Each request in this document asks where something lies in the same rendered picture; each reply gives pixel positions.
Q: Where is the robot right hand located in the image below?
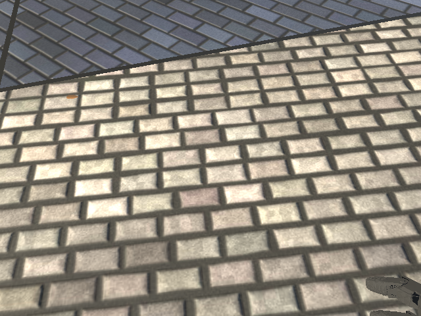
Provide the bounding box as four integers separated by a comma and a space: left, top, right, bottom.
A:
366, 276, 421, 316

